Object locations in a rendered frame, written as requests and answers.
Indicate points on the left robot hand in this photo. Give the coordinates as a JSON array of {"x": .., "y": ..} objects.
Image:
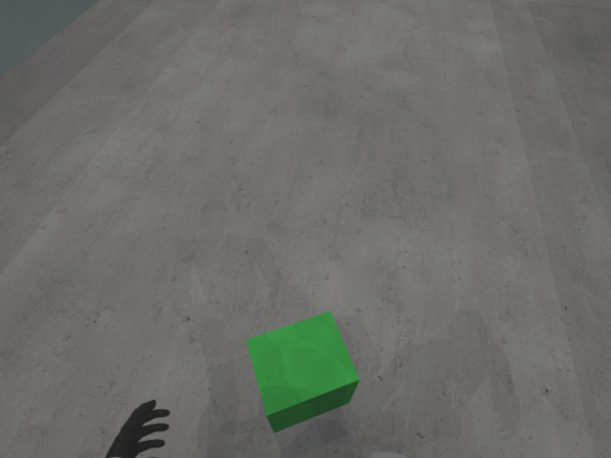
[{"x": 126, "y": 443}]

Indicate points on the carton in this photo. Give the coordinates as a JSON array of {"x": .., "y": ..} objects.
[{"x": 303, "y": 370}]

